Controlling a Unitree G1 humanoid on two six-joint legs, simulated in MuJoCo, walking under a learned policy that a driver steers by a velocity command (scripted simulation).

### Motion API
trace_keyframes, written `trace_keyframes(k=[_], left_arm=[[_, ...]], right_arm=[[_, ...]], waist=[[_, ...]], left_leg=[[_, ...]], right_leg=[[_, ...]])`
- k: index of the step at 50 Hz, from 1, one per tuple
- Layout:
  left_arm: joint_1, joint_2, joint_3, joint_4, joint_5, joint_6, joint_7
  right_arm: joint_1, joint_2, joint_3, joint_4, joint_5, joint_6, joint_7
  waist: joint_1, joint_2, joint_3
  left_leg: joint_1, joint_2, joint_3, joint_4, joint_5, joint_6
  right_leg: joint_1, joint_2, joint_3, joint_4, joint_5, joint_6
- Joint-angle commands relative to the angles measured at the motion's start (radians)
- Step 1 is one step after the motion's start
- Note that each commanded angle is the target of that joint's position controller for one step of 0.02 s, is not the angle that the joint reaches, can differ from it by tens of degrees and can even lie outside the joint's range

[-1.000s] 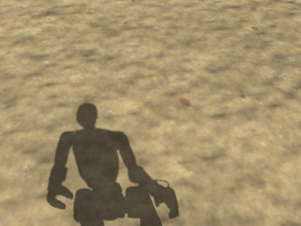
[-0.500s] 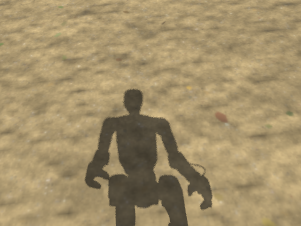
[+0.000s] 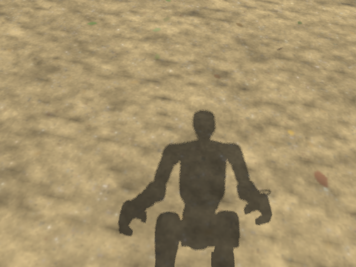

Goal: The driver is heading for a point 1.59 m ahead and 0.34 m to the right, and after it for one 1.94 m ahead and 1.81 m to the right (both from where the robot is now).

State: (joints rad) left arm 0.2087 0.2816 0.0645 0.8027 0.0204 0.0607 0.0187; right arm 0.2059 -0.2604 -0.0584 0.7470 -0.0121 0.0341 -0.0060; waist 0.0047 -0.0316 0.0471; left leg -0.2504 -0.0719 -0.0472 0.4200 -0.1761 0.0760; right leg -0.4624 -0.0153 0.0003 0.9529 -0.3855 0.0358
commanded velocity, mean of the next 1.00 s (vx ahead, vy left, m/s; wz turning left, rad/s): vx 0.00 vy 0.00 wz -0.30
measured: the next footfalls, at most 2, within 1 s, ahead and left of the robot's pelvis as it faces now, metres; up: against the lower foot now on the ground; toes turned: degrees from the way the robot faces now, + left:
right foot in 0.16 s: +0.03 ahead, -0.12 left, +0.00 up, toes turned -1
left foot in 0.48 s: +0.02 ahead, +0.09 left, +0.00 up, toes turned -15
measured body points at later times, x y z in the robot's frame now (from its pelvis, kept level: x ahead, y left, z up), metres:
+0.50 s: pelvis -0.03 +0.01 -0.01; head +0.01 +0.01 +0.44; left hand +0.12 +0.27 -0.14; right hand +0.04 -0.29 -0.12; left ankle -0.02 +0.10 -0.75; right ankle -0.01 -0.12 -0.74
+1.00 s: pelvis -0.05 -0.01 +0.00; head -0.04 -0.04 +0.45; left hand +0.18 +0.16 -0.11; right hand -0.10 -0.28 -0.15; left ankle -0.02 +0.11 -0.72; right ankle -0.10 -0.09 -0.74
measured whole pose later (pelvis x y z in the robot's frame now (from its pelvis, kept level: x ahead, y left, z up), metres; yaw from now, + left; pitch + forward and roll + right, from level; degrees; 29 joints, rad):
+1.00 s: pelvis -0.05 -0.01 +0.00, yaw -23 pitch -1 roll +0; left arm 0.13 0.22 0.01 0.81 0.02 0.03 0.01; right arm 0.26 -0.28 -0.04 0.84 -0.01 0.05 -0.01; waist -0.04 0.06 0.06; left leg -0.28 0.02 0.02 0.70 -0.47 0.01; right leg -0.16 0.04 -0.02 0.43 -0.25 -0.06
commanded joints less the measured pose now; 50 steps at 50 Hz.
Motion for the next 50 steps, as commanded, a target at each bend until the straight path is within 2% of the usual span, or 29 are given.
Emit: trace_keyframes(k=[1,4,6,7,8,9,10,11,14,16,19,21,23,24,25,26,27,28,29,31,36,42,44,45,46,47,48,49,50], left_arm=[[0.009,0.041,0.001,-0.046,-0.004,-0.003,0.002],[0.028,0.026,-0.010,-0.023,-0.013,-0.005,0.003],[0.061,0.033,-0.010,-0.009,-0.014,-0.015,0.004],[0.059,0.048,-0.010,-0.012,-0.009,-0.026,0.003],[0.057,0.089,-0.005,-0.019,0.003,-0.041,0.004],[0.023,0.179,0.012,-0.035,0.000,-0.051,0.002],[0.009,0.173,0.017,-0.027,-0.012,-0.052,-0.011],[-0.001,0.148,0.013,-0.032,-0.010,-0.053,-0.017],[0.031,0.151,0.025,-0.019,-0.007,-0.046,-0.006],[0.043,0.156,0.037,-0.011,-0.012,-0.038,-0.003],[0.031,0.153,0.049,-0.013,-0.011,-0.022,-0.007],[-0.001,0.158,0.055,-0.019,-0.010,-0.012,-0.015],[-0.064,0.156,0.058,-0.037,-0.020,-0.005,-0.021],[-0.053,0.122,0.050,-0.049,-0.024,-0.009,-0.020],[-0.007,0.039,0.030,-0.067,-0.027,-0.016,-0.020],[-0.023,0.111,0.045,-0.060,0.002,-0.013,-0.011],[-0.021,0.146,0.056,-0.047,0.006,-0.010,-0.013],[0.001,0.139,0.059,-0.026,0.005,-0.003,-0.021],[0.027,0.134,0.060,-0.012,0.003,0.004,-0.030],[0.026,0.119,0.052,-0.010,0.001,0.011,-0.048],[-0.076,0.091,0.031,-0.061,-0.006,0.018,-0.064],[-0.050,0.070,0.010,-0.066,-0.021,0.011,-0.046],[-0.001,0.063,0.002,-0.047,-0.007,-0.008,-0.035],[0.016,0.119,0.008,-0.046,0.014,-0.025,-0.027],[-0.032,0.194,0.011,-0.071,0.005,-0.038,-0.022],[0.009,0.131,-0.003,-0.039,0.000,-0.047,-0.012],[-0.052,0.061,-0.029,-0.034,0.005,-0.053,-0.007],[-0.105,0.038,-0.041,-0.033,0.009,-0.054,0.001],[-0.126,0.053,-0.040,-0.031,0.009,-0.055,0.012]], right_arm=[[0.023,-0.107,-0.018,-0.038,-0.010,-0.013,-0.007],[0.005,-0.083,0.004,-0.012,-0.023,-0.018,-0.012],[-0.024,-0.123,-0.002,0.000,-0.011,-0.014,-0.019],[-0.014,-0.134,-0.005,0.009,-0.006,-0.014,-0.024],[-0.010,-0.124,-0.004,0.001,-0.005,-0.015,-0.027],[0.022,-0.094,-0.001,-0.014,0.001,-0.016,-0.025],[-0.009,-0.081,0.004,-0.001,-0.006,-0.007,-0.031],[-0.014,-0.090,0.000,0.002,-0.007,-0.004,-0.032],[-0.050,-0.092,-0.011,-0.009,0.002,-0.004,-0.024],[-0.050,-0.069,-0.007,-0.012,0.004,-0.009,-0.026],[-0.052,-0.058,-0.001,-0.021,0.011,-0.016,-0.033],[-0.016,-0.061,-0.001,-0.020,0.016,-0.020,-0.036],[0.075,-0.067,-0.003,0.003,0.009,-0.028,-0.043],[0.094,-0.132,-0.018,0.006,-0.003,-0.032,-0.052],[0.066,-0.239,-0.037,-0.020,-0.016,-0.028,-0.055],[0.021,-0.256,-0.043,-0.031,-0.025,-0.021,-0.046],[-0.002,-0.182,-0.022,-0.044,-0.026,-0.024,-0.039],[-0.053,-0.133,-0.007,-0.049,-0.018,-0.027,-0.036],[-0.086,-0.118,-0.002,-0.062,-0.017,-0.028,-0.037],[-0.055,-0.126,-0.003,-0.057,-0.016,-0.033,-0.043],[0.065,-0.160,-0.018,-0.020,-0.014,-0.033,-0.037],[0.038,-0.187,-0.026,0.005,-0.014,-0.028,-0.007],[0.024,-0.181,-0.024,0.018,-0.001,-0.019,-0.005],[0.055,-0.137,-0.012,0.017,-0.002,-0.018,-0.003],[0.071,-0.024,0.022,-0.017,-0.002,-0.015,0.000],[0.037,-0.070,0.015,0.015,0.001,0.007,-0.013],[0.048,-0.077,0.013,0.030,0.013,0.016,-0.007],[0.050,-0.084,0.009,0.050,0.014,0.016,-0.003],[0.056,-0.107,0.000,0.065,0.007,0.013,0.000]], waist=[[-0.026,0.149,-0.100],[-0.028,0.155,-0.092],[0.008,0.129,-0.072],[0.015,0.095,-0.060],[0.000,0.030,-0.064],[-0.058,-0.104,-0.060],[-0.029,-0.168,-0.019],[-0.023,-0.171,-0.007],[0.007,-0.152,-0.021],[0.012,-0.107,-0.052],[0.025,-0.115,-0.083],[0.011,-0.131,-0.098],[-0.045,-0.114,-0.106],[-0.035,-0.023,-0.105],[-0.005,0.226,-0.103],[-0.015,0.242,-0.065],[0.007,0.150,-0.038],[0.038,0.112,-0.011],[0.054,0.129,-0.013],[0.031,0.170,-0.025],[-0.046,0.177,-0.050],[-0.030,0.219,-0.075],[0.019,0.164,-0.076],[0.010,0.029,-0.116],[-0.026,-0.193,-0.103],[0.034,-0.130,-0.112],[-0.009,-0.101,-0.063],[-0.024,-0.101,-0.023],[-0.030,-0.122,-0.011]], left_leg=[[0.132,0.265,-0.211,-0.111,0.255,0.156],[0.060,0.262,-0.188,-0.113,0.199,0.136],[0.025,0.251,-0.177,-0.067,0.170,0.107],[0.002,0.242,-0.172,-0.044,0.148,0.071],[-0.015,0.202,-0.144,0.021,0.100,0.028],[-0.056,0.074,-0.034,0.104,-0.050,-0.015],[-0.025,0.022,0.024,0.128,-0.159,-0.039],[-0.024,0.015,0.028,0.187,-0.199,-0.042],[-0.133,0.007,0.010,0.349,-0.290,-0.052],[-0.173,0.011,0.006,0.367,-0.300,-0.073],[-0.145,0.005,0.015,0.293,-0.278,-0.090],[-0.062,-0.007,0.023,0.184,-0.247,-0.085],[0.106,-0.010,0.033,-0.060,-0.099,-0.069],[0.200,0.105,-0.077,-0.165,-0.122,-0.043],[0.265,0.378,-0.364,-0.242,-0.131,0.038],[0.103,0.479,-0.410,-0.219,-0.001,0.147],[0.047,0.447,-0.359,-0.205,0.090,0.171],[0.023,0.379,-0.249,-0.185,0.137,0.145],[0.044,0.320,-0.161,-0.169,0.172,0.112],[0.122,0.281,-0.077,-0.134,0.300,0.102],[0.252,0.339,-0.054,-0.090,0.382,0.143],[0.172,0.335,-0.022,-0.007,0.475,0.131],[0.091,0.302,0.017,0.070,0.383,0.059],[-0.025,0.248,0.068,0.182,0.193,-0.006],[-0.191,0.105,0.140,0.258,-0.323,-0.073],[-0.068,0.133,0.032,0.331,-0.411,-0.073],[-0.055,0.127,0.007,0.344,-0.373,-0.070],[-0.057,0.120,-0.008,0.332,-0.322,-0.070],[-0.069,0.101,-0.002,0.342,-0.277,-0.071]], right_leg=[[0.024,-0.010,0.004,-0.121,-0.013,-0.011],[0.192,0.008,-0.012,-0.297,-0.012,-0.033],[0.283,0.031,-0.032,-0.467,0.095,-0.052],[0.323,0.016,0.005,-0.575,0.192,-0.063],[0.336,-0.069,0.129,-0.625,0.246,-0.083],[0.309,-0.206,0.319,-0.647,0.416,-0.142],[0.200,-0.270,0.396,-0.665,0.458,-0.219],[0.194,-0.262,0.404,-0.674,0.457,-0.238],[0.284,-0.216,0.387,-0.650,0.505,-0.251],[0.349,-0.188,0.369,-0.622,0.543,-0.253],[0.362,-0.157,0.379,-0.602,0.524,-0.242],[0.322,-0.137,0.398,-0.590,0.503,-0.221],[0.224,-0.083,0.389,-0.546,0.405,-0.158],[0.113,-0.024,0.344,-0.474,0.237,-0.100],[-0.054,0.128,0.174,-0.272,-0.038,-0.045],[-0.069,0.121,0.084,-0.068,-0.199,-0.036],[-0.034,0.088,0.117,0.054,-0.165,-0.044],[-0.023,0.078,0.111,0.122,-0.103,-0.044],[-0.029,0.075,0.093,0.159,-0.053,-0.036],[-0.064,0.070,0.058,0.152,-0.025,-0.010],[-0.060,0.045,0.023,-0.018,-0.059,0.015],[0.172,0.069,-0.051,-0.328,-0.046,-0.042],[0.334,0.059,-0.038,-0.638,0.214,-0.065],[0.478,-0.077,0.142,-0.720,0.269,-0.085],[0.494,-0.340,0.415,-0.716,0.607,-0.189],[0.366,-0.357,0.344,-0.680,0.623,-0.285],[0.336,-0.302,0.267,-0.693,0.575,-0.279],[0.313,-0.248,0.201,-0.706,0.518,-0.238],[0.332,-0.208,0.155,-0.698,0.546,-0.206]])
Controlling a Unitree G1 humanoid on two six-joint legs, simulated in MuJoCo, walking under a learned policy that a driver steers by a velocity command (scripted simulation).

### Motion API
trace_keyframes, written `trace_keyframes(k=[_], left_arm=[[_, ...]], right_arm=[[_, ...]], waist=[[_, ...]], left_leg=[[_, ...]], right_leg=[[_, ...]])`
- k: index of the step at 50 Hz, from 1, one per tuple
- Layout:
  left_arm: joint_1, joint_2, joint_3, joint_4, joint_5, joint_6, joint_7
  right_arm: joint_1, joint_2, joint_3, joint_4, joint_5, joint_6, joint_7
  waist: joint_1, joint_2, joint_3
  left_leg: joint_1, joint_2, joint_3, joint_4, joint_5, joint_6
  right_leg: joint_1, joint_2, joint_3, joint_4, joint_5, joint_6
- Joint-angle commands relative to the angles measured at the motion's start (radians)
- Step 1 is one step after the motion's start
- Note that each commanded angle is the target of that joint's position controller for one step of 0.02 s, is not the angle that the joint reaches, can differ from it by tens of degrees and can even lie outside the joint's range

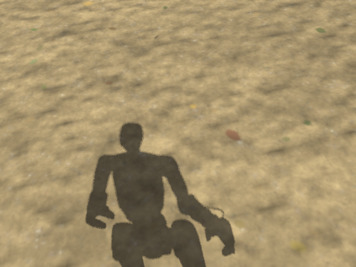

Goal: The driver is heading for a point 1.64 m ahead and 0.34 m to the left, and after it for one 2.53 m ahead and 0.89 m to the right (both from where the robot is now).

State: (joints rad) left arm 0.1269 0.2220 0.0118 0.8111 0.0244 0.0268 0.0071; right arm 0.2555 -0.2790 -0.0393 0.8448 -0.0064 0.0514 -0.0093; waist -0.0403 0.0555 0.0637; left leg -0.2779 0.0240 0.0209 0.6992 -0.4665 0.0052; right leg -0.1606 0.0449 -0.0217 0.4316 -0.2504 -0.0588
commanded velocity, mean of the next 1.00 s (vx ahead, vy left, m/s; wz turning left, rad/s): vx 0.02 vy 0.00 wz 0.27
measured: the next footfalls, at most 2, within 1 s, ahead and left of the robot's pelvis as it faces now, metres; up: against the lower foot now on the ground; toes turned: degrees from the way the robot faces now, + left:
left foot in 0.38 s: -0.02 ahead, +0.11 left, +0.00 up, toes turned +13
right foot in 0.92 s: +0.04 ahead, -0.06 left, +0.00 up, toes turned +22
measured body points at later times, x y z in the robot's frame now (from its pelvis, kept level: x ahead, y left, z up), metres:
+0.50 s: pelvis -0.04 +0.03 +0.00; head -0.01 +0.07 +0.44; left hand +0.00 +0.33 -0.14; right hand +0.12 -0.22 -0.11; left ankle -0.06 +0.10 -0.74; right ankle -0.02 -0.10 -0.68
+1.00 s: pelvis -0.01 +0.02 +0.00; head +0.00 +0.01 +0.45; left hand -0.04 +0.29 -0.13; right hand +0.18 -0.18 -0.14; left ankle -0.06 +0.10 -0.72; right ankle +0.01 -0.07 -0.74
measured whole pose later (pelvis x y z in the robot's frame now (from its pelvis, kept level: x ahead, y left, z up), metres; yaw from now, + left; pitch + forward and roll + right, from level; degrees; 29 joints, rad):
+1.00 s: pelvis -0.01 +0.02 +0.00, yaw +18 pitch -1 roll +0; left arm 0.28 0.24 0.03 0.90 0.02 0.01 0.00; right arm 0.21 -0.25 -0.01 0.84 -0.03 0.02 -0.01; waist 0.02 0.03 0.01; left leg -0.26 -0.09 -0.05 0.67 -0.43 0.07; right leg -0.19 0.06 0.05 0.49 -0.29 -0.06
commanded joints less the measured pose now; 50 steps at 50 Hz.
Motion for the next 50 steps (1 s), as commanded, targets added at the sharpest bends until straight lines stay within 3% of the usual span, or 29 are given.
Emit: trace_keyframes(k=[1,4,8,12,15,17,18,19,20,21,22,23,24,25,26,28,30,36,40,42,44,45,46,47,48,49,50], left_arm=[[-0.033,0.141,0.020,-0.032,-0.002,-0.021,0.032],[0.016,0.175,0.036,-0.018,-0.017,-0.010,0.033],[0.020,0.160,0.044,-0.013,-0.005,-0.001,0.037],[0.020,0.173,0.056,-0.008,0.002,-0.006,0.032],[0.010,0.193,0.067,-0.010,0.006,-0.006,0.024],[-0.011,0.209,0.073,-0.015,0.002,-0.001,0.021],[-0.014,0.212,0.076,-0.013,0.000,0.003,0.020],[0.021,0.191,0.075,-0.007,0.002,0.007,0.015],[0.018,0.108,0.054,-0.065,0.002,0.013,0.011],[-0.067,0.136,0.054,-0.080,0.006,0.026,0.027],[-0.048,0.148,0.058,-0.070,-0.007,0.031,0.027],[-0.025,0.159,0.061,-0.052,-0.017,0.026,0.021],[-0.011,0.173,0.067,-0.043,-0.009,0.019,0.018],[0.013,0.181,0.069,-0.030,0.006,0.018,0.012],[0.029,0.179,0.070,-0.025,0.009,0.019,0.007],[0.030,0.167,0.068,-0.032,0.002,0.023,0.004],[0.015,0.161,0.067,-0.042,0.000,0.027,0.007],[0.010,0.157,0.064,-0.043,-0.005,0.028,0.015],[0.041,0.121,0.046,-0.012,-0.012,0.025,0.012],[0.056,0.118,0.041,0.007,-0.017,0.024,0.013],[0.090,0.123,0.038,0.020,-0.007,0.010,0.011],[0.091,0.128,0.037,0.022,0.000,-0.001,0.011],[0.113,0.139,0.038,0.028,0.007,-0.013,0.010],[0.159,0.190,0.046,0.035,0.010,-0.023,0.011],[0.239,0.255,0.069,0.067,-0.007,-0.027,0.001],[0.291,0.260,0.076,0.088,0.001,-0.034,-0.009],[0.270,0.227,0.071,0.086,0.001,-0.042,-0.012]], right_arm=[[0.028,-0.109,-0.028,-0.017,-0.009,-0.006,0.006],[0.044,-0.100,-0.036,0.000,-0.003,-0.003,0.007],[-0.003,-0.077,-0.038,-0.019,-0.005,0.012,0.014],[-0.023,-0.055,-0.033,-0.043,-0.005,0.013,0.025],[-0.016,-0.058,-0.034,-0.060,0.001,0.010,0.032],[0.015,-0.054,-0.034,-0.061,0.003,0.003,0.037],[0.042,-0.056,-0.034,-0.056,0.001,-0.007,0.036],[0.054,-0.108,-0.045,-0.057,-0.014,-0.021,0.028],[0.054,-0.271,-0.080,-0.086,-0.017,-0.033,0.021],[0.123,-0.273,-0.089,-0.064,-0.014,-0.031,0.020],[0.083,-0.224,-0.078,-0.068,-0.008,-0.027,0.014],[0.003,-0.178,-0.065,-0.084,0.000,-0.022,0.009],[-0.053,-0.155,-0.058,-0.101,0.003,-0.018,0.005],[-0.067,-0.139,-0.054,-0.111,0.007,-0.019,0.002],[-0.053,-0.135,-0.051,-0.112,0.008,-0.021,0.004],[-0.018,-0.151,-0.057,-0.104,0.009,-0.027,0.008],[0.006,-0.163,-0.061,-0.100,0.006,-0.028,0.007],[0.026,-0.151,-0.049,-0.093,-0.012,-0.030,-0.001],[-0.026,-0.090,-0.013,-0.080,-0.026,-0.040,-0.009],[-0.037,-0.092,-0.002,-0.061,-0.031,-0.042,-0.015],[-0.033,-0.142,-0.014,-0.043,-0.019,-0.035,-0.018],[-0.029,-0.145,-0.016,-0.040,-0.018,-0.032,-0.019],[-0.043,-0.125,-0.012,-0.048,-0.023,-0.034,-0.018],[-0.089,-0.089,-0.001,-0.080,-0.022,-0.042,-0.013],[-0.162,-0.085,-0.001,-0.111,-0.024,-0.051,-0.008],[-0.195,-0.114,-0.009,-0.131,-0.038,-0.064,-0.007],[-0.179,-0.118,-0.012,-0.124,-0.033,-0.078,0.001]], waist=[[0.017,-0.217,-0.038],[0.034,-0.160,-0.068],[0.053,-0.174,-0.025],[0.057,-0.180,-0.049],[0.049,-0.197,-0.079],[0.020,-0.187,-0.093],[-0.004,-0.156,-0.096],[-0.008,-0.013,-0.082],[0.021,0.273,-0.065],[-0.045,0.162,-0.067],[-0.004,0.079,-0.040],[0.030,0.036,-0.013],[0.049,0.045,-0.016],[0.049,0.061,-0.039],[0.047,0.049,-0.069],[0.039,0.022,-0.086],[0.026,0.034,-0.075],[0.003,0.054,-0.077],[0.016,0.044,-0.090],[0.019,0.053,-0.080],[0.042,0.041,-0.081],[0.046,0.021,-0.052],[0.057,-0.017,-0.023],[0.071,-0.121,0.000],[0.108,-0.240,0.044],[0.129,-0.257,0.099],[0.098,-0.198,0.107]], left_leg=[[-0.054,-0.016,-0.065,0.103,0.028,-0.006],[-0.107,-0.035,-0.056,0.242,-0.001,-0.026],[-0.165,-0.015,-0.032,0.238,0.000,-0.039],[-0.115,-0.007,0.005,0.132,-0.013,-0.022],[-0.048,-0.012,0.032,0.050,-0.006,0.003],[0.035,-0.025,0.055,-0.078,0.072,0.027],[0.113,-0.035,0.049,-0.208,0.185,0.043],[0.182,0.030,-0.108,-0.375,0.255,0.069],[0.246,0.335,-0.541,-0.435,0.583,0.182],[0.179,0.363,-0.549,-0.429,0.666,0.292],[0.158,0.307,-0.457,-0.417,0.610,0.294],[0.138,0.234,-0.380,-0.422,0.533,0.253],[0.158,0.182,-0.342,-0.420,0.513,0.217],[0.179,0.153,-0.313,-0.410,0.576,0.211],[0.200,0.145,-0.305,-0.400,0.624,0.211],[0.231,0.144,-0.314,-0.390,0.649,0.213],[0.246,0.138,-0.339,-0.390,0.613,0.214],[0.235,0.148,-0.376,-0.394,0.576,0.227],[0.143,0.138,-0.320,-0.401,0.549,0.207],[0.101,0.136,-0.309,-0.395,0.526,0.192],[0.062,0.124,-0.324,-0.398,0.194,0.181],[0.012,0.110,-0.334,-0.395,-0.004,0.169],[-0.060,0.087,-0.328,-0.353,-0.136,0.156],[-0.180,0.013,-0.249,-0.229,-0.153,0.128],[-0.293,-0.122,-0.062,-0.042,-0.064,0.084],[-0.382,-0.104,-0.051,0.086,-0.085,0.070],[-0.390,-0.066,-0.085,0.155,-0.024,0.058]], right_leg=[[0.060,-0.255,0.139,-0.146,0.525,-0.111],[0.107,-0.291,0.108,-0.110,0.597,-0.146],[0.088,-0.305,0.101,-0.135,0.371,-0.167],[0.080,-0.326,0.081,-0.105,0.360,-0.177],[0.062,-0.348,0.067,-0.063,0.408,-0.166],[0.025,-0.343,0.037,-0.004,0.371,-0.126],[-0.028,-0.323,0.000,0.058,0.282,-0.078],[-0.127,-0.261,-0.068,0.216,0.103,-0.003],[-0.392,-0.060,-0.150,0.457,-0.347,0.082],[-0.400,-0.032,0.008,0.602,-0.405,0.076],[-0.408,-0.057,0.046,0.663,-0.324,0.072],[-0.404,-0.074,0.061,0.653,-0.224,0.068],[-0.410,-0.076,0.061,0.638,-0.165,0.068],[-0.400,-0.070,0.051,0.655,-0.126,0.076],[-0.391,-0.062,0.051,0.673,-0.110,0.084],[-0.404,-0.060,0.057,0.662,-0.097,0.098],[-0.427,-0.060,0.063,0.620,-0.096,0.108],[-0.378,-0.058,0.057,0.477,-0.126,0.105],[-0.185,-0.061,0.045,0.303,-0.126,0.079],[-0.083,-0.043,0.035,0.198,-0.119,0.064],[0.005,-0.006,-0.003,0.073,-0.080,0.036],[0.040,0.002,0.005,0.017,-0.098,0.015],[0.078,-0.040,0.091,-0.017,-0.173,-0.016],[0.109,-0.149,0.297,-0.102,-0.329,-0.081],[0.100,-0.284,0.570,-0.251,-0.495,-0.180],[0.099,-0.371,0.723,-0.316,-0.490,-0.237],[0.088,-0.355,0.695,-0.315,-0.457,-0.242]])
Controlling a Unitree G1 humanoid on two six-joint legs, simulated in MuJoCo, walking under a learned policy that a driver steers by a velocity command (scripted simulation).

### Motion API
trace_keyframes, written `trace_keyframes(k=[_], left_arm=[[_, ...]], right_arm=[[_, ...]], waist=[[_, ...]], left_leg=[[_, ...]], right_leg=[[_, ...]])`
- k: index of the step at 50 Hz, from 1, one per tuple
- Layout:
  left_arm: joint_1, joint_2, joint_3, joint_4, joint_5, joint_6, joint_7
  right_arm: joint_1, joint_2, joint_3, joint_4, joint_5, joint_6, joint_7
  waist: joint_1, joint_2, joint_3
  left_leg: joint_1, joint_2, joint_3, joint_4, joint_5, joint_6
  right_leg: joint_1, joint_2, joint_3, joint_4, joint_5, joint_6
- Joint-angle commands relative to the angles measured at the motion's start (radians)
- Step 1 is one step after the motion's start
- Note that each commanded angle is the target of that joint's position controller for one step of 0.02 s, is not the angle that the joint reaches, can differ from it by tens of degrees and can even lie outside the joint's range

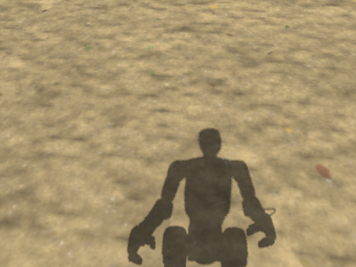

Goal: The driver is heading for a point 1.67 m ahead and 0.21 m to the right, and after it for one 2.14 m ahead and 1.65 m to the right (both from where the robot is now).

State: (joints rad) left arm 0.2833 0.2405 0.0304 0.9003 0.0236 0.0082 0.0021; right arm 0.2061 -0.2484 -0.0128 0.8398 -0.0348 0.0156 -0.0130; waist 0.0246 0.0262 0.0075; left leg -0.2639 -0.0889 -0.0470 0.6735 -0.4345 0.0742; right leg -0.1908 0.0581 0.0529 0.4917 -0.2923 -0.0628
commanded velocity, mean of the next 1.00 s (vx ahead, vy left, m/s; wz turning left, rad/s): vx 0.44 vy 0.00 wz -0.24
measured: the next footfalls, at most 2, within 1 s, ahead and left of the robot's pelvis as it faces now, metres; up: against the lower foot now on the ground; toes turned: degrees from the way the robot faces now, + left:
left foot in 0.30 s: +0.23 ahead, +0.12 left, +0.00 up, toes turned -12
right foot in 0.78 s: +0.45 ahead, -0.16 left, +0.00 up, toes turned -22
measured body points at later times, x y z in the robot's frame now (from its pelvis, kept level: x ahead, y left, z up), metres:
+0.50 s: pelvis +0.19 +0.03 +0.01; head +0.22 +0.04 +0.46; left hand +0.35 +0.28 -0.12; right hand +0.20 -0.26 -0.10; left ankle +0.19 +0.13 -0.74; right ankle +0.13 -0.09 -0.65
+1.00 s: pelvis +0.43 -0.09 +0.01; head +0.45 -0.11 +0.46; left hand +0.57 +0.14 -0.12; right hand +0.40 -0.35 -0.14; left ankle +0.48 +0.06 -0.65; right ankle +0.41 -0.15 -0.74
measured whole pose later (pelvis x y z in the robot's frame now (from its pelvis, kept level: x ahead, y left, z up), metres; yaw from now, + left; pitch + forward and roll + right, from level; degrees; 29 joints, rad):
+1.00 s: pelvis +0.43 -0.09 +0.01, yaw -14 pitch +0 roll +0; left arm 0.27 0.23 0.04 0.89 0.02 -0.09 0.00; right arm 0.32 -0.25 -0.05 0.91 -0.02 -0.02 0.03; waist -0.01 0.04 0.05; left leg -0.54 0.08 -0.02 1.11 -0.24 0.06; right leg -0.13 0.05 -0.16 0.33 -0.20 -0.09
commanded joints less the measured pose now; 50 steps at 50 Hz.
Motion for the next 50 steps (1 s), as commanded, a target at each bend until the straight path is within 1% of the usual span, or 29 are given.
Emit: trace_keyframes(k=[1,3,5,10,12,14,15,16,17,18,19,20,22,26,30,32,34,36,37,38,39,40,41,42,43,44,46,48,50], left_arm=[[0.076,0.195,0.053,-0.015,-0.002,-0.029,-0.007],[0.048,0.175,0.054,-0.024,-0.009,-0.038,-0.002],[0.080,0.163,0.059,-0.013,-0.013,-0.044,0.002],[0.142,0.189,0.082,-0.009,-0.005,-0.046,0.000],[0.116,0.202,0.090,-0.025,-0.002,-0.047,-0.003],[0.056,0.218,0.097,-0.049,-0.007,-0.050,-0.003],[0.053,0.198,0.092,-0.057,-0.011,-0.058,-0.005],[0.043,0.130,0.073,-0.084,-0.023,-0.070,-0.012],[0.054,0.070,0.056,-0.138,-0.036,-0.070,-0.014],[0.086,0.130,0.062,-0.111,-0.010,-0.052,-0.009],[0.059,0.144,0.066,-0.095,0.001,-0.049,-0.020],[0.038,0.123,0.062,-0.090,0.000,-0.049,-0.031],[0.009,0.116,0.061,-0.096,0.014,-0.034,-0.050],[-0.072,0.085,0.048,-0.133,0.016,-0.023,-0.067],[-0.229,0.060,0.022,-0.189,0.021,-0.031,-0.076],[-0.308,0.044,0.006,-0.216,0.019,-0.036,-0.082],[-0.341,0.049,-0.001,-0.228,0.019,-0.039,-0.079],[-0.315,0.066,0.002,-0.221,0.022,-0.045,-0.064],[-0.246,0.082,0.008,-0.199,0.025,-0.050,-0.053],[-0.102,0.102,0.018,-0.150,0.029,-0.060,-0.041],[0.058,0.154,0.037,-0.100,0.045,-0.071,-0.026],[0.177,0.258,0.061,-0.089,0.063,-0.075,-0.008],[0.170,0.275,0.069,-0.091,0.026,-0.062,-0.005],[0.068,0.215,0.058,-0.097,0.001,-0.057,-0.005],[-0.015,0.142,0.038,-0.103,-0.002,-0.066,-0.007],[-0.052,0.096,0.027,-0.100,0.000,-0.077,-0.010],[-0.056,0.065,0.018,-0.083,-0.002,-0.096,-0.004],[-0.025,0.075,0.023,-0.064,-0.006,-0.119,-0.004],[0.001,0.083,0.027,-0.049,-0.009,-0.127,-0.002]], right_arm=[[-0.114,-0.146,-0.039,-0.109,0.002,-0.052,0.014],[-0.117,-0.130,-0.038,-0.106,-0.001,-0.067,0.035],[-0.142,-0.108,-0.032,-0.113,-0.005,-0.069,0.046],[-0.251,-0.095,-0.019,-0.167,0.008,-0.067,0.049],[-0.219,-0.110,-0.021,-0.170,0.016,-0.072,0.043],[-0.088,-0.125,-0.030,-0.133,0.020,-0.082,0.027],[0.011,-0.168,-0.046,-0.106,0.011,-0.092,0.011],[0.152,-0.259,-0.069,-0.095,-0.009,-0.101,-0.007],[0.210,-0.364,-0.092,-0.083,-0.015,-0.087,-0.013],[0.145,-0.298,-0.083,-0.085,-0.015,-0.078,-0.012],[0.078,-0.204,-0.061,-0.109,-0.006,-0.080,-0.006],[0.044,-0.153,-0.048,-0.113,-0.005,-0.087,-0.003],[0.064,-0.119,-0.037,-0.099,-0.004,-0.101,-0.005],[0.168,-0.112,-0.037,-0.042,0.010,-0.130,0.013],[0.185,-0.097,-0.030,-0.007,0.013,-0.128,0.019],[0.206,-0.112,-0.032,0.015,0.016,-0.126,0.018],[0.251,-0.132,-0.036,0.049,0.019,-0.121,0.016],[0.271,-0.148,-0.038,0.077,0.025,-0.112,0.013],[0.275,-0.159,-0.039,0.088,0.025,-0.107,0.011],[0.269,-0.164,-0.038,0.095,0.031,-0.100,0.011],[0.264,-0.149,-0.031,0.082,0.036,-0.099,0.012],[0.296,-0.043,-0.007,0.030,0.045,-0.099,0.021],[0.352,-0.085,-0.028,0.048,0.050,-0.088,0.012],[0.266,-0.136,-0.046,0.040,0.035,-0.080,0.008],[0.226,-0.103,-0.040,0.033,0.034,-0.084,0.015],[0.223,-0.077,-0.038,0.047,0.033,-0.077,0.017],[0.258,-0.048,-0.038,0.071,0.006,-0.049,0.031],[0.229,-0.037,-0.045,0.060,0.007,-0.033,0.043],[0.157,-0.032,-0.049,0.035,0.007,-0.026,0.051]], waist=[[0.011,-0.150,0.144],[-0.002,-0.145,0.097],[0.010,-0.136,0.059],[0.055,-0.152,0.054],[0.030,-0.161,0.042],[-0.049,-0.134,0.014],[-0.091,-0.082,-0.032],[-0.156,0.080,-0.133],[-0.141,0.321,-0.193],[-0.076,0.194,-0.086],[-0.057,0.068,0.008],[-0.043,0.029,0.049],[-0.040,0.079,0.043],[-0.042,0.076,0.019],[-0.051,0.070,0.067],[-0.064,0.077,0.078],[-0.068,0.078,0.080],[-0.042,0.079,0.061],[-0.006,0.080,0.019],[0.061,0.060,-0.058],[0.122,0.035,-0.154],[0.123,-0.161,-0.306],[0.101,-0.197,-0.388],[0.065,-0.090,-0.209],[0.031,-0.091,-0.073],[0.000,-0.079,-0.009],[-0.041,-0.104,0.024],[-0.056,-0.088,0.033],[-0.054,-0.091,0.053]], left_leg=[[-0.388,0.064,-0.021,0.203,-0.005,-0.027],[-0.355,0.081,0.003,0.203,0.078,-0.058],[-0.339,0.077,0.033,0.171,0.128,-0.086],[-0.277,0.071,0.049,-0.005,0.145,-0.114],[-0.154,0.060,0.044,-0.088,0.162,-0.107],[0.098,0.042,0.048,-0.212,0.231,-0.094],[0.270,0.069,0.021,-0.241,0.219,-0.077],[0.438,0.284,-0.197,-0.337,-0.012,-0.035],[0.508,0.508,-0.646,-0.511,-0.330,0.048],[0.384,0.518,-0.674,-0.511,-0.396,0.080],[0.287,0.468,-0.542,-0.499,-0.293,0.073],[0.229,0.413,-0.386,-0.500,-0.087,0.062],[0.220,0.342,-0.201,-0.502,0.172,0.042],[0.271,0.331,-0.077,-0.485,0.529,0.070],[0.230,0.298,0.033,-0.517,0.607,0.077],[0.198,0.292,0.071,-0.529,0.638,0.076],[0.229,0.317,0.070,-0.518,0.708,0.078],[0.281,0.332,0.070,-0.431,0.944,0.074],[0.301,0.327,0.072,-0.331,1.090,0.066],[0.272,0.302,0.090,-0.164,1.127,0.051],[0.111,0.266,0.099,0.048,0.921,0.035],[-0.172,0.159,0.135,0.404,0.270,0.007],[-0.314,0.046,0.031,0.619,-0.091,0.004],[-0.372,0.115,-0.029,0.628,0.002,0.012],[-0.364,0.151,-0.014,0.574,0.077,0.013],[-0.321,0.175,-0.009,0.520,0.119,0.008],[-0.246,0.190,-0.003,0.483,0.155,-0.008],[-0.276,0.187,0.003,0.477,0.194,-0.014],[-0.355,0.197,0.012,0.453,0.262,-0.022]], right_leg=[[0.115,-0.325,0.553,-0.371,-0.359,-0.215],[0.128,-0.247,0.433,-0.363,-0.178,-0.183],[0.144,-0.201,0.363,-0.337,-0.045,-0.177],[0.100,-0.189,0.364,-0.278,0.026,-0.173],[0.033,-0.187,0.378,-0.240,0.085,-0.148],[-0.090,-0.153,0.373,-0.154,0.128,-0.098],[-0.172,-0.100,0.338,-0.039,0.130,-0.067],[-0.260,-0.014,0.218,0.240,0.023,-0.030],[-0.463,0.110,0.081,0.476,-0.293,-0.009],[-0.507,-0.003,0.078,0.626,-0.237,-0.022],[-0.504,-0.041,0.074,0.647,-0.141,-0.030],[-0.482,-0.074,0.062,0.629,-0.068,-0.021],[-0.469,-0.095,0.029,0.628,-0.004,0.000],[-0.531,-0.071,0.032,0.608,0.065,0.015],[-0.514,-0.062,-0.025,0.369,0.173,0.032],[-0.423,-0.061,-0.095,0.221,0.206,0.024],[-0.359,-0.059,-0.133,0.141,0.194,-0.002],[-0.274,-0.034,-0.152,0.092,0.150,-0.041],[-0.182,-0.006,-0.157,0.064,0.126,-0.060],[-0.002,0.016,-0.160,-0.005,0.160,-0.084],[0.256,-0.071,-0.074,-0.013,0.154,-0.113],[0.540,-0.408,0.313,-0.035,0.070,-0.175],[0.548,-0.527,0.620,-0.163,0.059,-0.244],[0.397,-0.463,0.451,-0.193,0.007,-0.205],[0.241,-0.413,0.316,-0.246,0.036,-0.174],[0.139,-0.363,0.217,-0.289,0.092,-0.131],[0.034,-0.311,0.085,-0.330,0.188,-0.094],[0.035,-0.301,0.017,-0.352,0.286,-0.091],[0.058,-0.292,-0.052,-0.366,0.342,-0.086]])
Keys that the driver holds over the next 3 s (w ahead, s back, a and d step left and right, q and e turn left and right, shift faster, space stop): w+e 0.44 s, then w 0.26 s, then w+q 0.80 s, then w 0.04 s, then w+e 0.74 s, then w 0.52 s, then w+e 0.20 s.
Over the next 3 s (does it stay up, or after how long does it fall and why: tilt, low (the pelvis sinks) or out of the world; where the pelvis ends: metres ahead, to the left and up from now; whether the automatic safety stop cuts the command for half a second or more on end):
stays up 1.52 -0.25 -0.01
